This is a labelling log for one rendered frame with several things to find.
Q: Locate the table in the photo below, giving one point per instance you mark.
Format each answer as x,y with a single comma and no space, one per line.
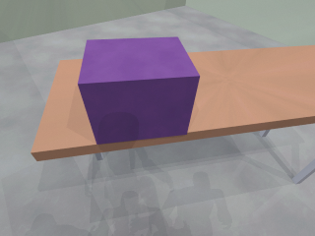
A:
239,91

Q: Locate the carton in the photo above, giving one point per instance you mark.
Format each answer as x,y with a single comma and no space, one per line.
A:
137,88

